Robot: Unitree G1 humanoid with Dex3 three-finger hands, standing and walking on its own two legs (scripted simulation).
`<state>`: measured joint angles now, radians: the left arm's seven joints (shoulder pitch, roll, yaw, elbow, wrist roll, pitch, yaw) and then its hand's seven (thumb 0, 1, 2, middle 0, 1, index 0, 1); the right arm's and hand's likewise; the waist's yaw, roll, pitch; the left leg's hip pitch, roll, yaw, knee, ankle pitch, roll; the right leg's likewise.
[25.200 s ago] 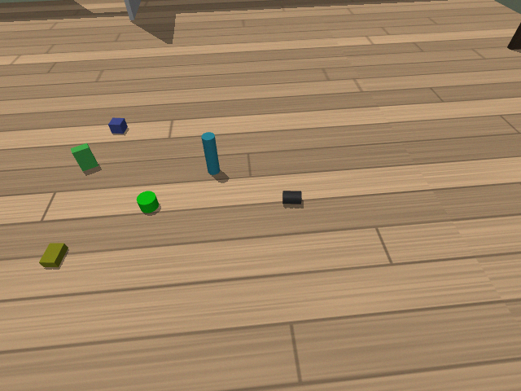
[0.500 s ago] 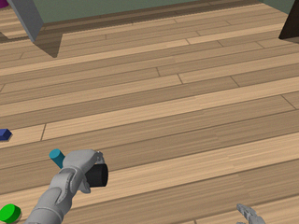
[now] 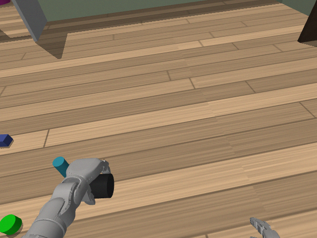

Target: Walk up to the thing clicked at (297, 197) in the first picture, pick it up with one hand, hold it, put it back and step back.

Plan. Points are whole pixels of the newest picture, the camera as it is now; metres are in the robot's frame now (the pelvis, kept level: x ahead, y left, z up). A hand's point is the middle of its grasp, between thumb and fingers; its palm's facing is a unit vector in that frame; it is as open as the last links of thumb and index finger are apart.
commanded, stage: hold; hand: left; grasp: from above
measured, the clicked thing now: (95, 186) +0.30 +0.22 -0.06
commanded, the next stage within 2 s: crouch in 0.10 s
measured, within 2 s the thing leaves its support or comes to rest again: neither
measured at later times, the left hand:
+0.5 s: hand (93, 191) +0.29 +0.23 -0.07, palm faces -0.47 -0.01 -0.88, open 9.4 cm
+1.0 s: hand (117, 196) +0.36 +0.22 -0.32, palm faces -0.42 +0.05 -0.91, open 9.4 cm
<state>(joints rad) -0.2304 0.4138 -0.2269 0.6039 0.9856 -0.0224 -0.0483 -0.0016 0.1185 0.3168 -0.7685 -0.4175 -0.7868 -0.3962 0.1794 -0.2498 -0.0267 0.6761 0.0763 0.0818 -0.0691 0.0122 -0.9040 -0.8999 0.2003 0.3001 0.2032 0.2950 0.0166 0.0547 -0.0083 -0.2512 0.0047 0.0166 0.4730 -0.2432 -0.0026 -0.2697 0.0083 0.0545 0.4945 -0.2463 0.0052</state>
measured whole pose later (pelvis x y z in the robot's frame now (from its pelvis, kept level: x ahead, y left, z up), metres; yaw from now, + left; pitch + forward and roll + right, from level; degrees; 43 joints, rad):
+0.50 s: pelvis -0.01 +0.00 -0.01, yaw +1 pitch +4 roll +0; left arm -0.30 0.39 -0.23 0.80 1.05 -0.07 0.08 0.00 0.13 0.28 -0.80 -0.36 -0.82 -0.33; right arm 0.18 -0.25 -0.03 0.67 0.06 0.09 -0.05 0.01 -0.90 -0.90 0.20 0.30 0.20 0.30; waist -0.01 0.03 -0.02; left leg -0.38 0.00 0.01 0.58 -0.27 0.00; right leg -0.39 0.01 0.04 0.59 -0.27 0.01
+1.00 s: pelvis -0.07 +0.01 -0.20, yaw +0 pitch +31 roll -2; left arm -0.76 0.44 -0.09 1.25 1.16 -0.05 0.34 0.00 0.12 0.28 -0.81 -0.35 -0.83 -0.33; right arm 0.28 -0.25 -0.06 0.73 -0.03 0.02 -0.02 0.01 -0.90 -0.90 0.20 0.30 0.20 0.29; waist -0.15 0.06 -0.20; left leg -1.58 0.00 -0.03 1.61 -0.58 0.01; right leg -1.56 0.03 0.01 1.58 -0.57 0.02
